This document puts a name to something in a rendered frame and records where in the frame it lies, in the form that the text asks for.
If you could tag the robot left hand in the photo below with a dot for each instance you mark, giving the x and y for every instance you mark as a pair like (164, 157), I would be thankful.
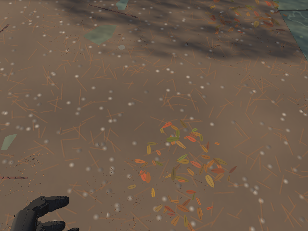
(27, 219)

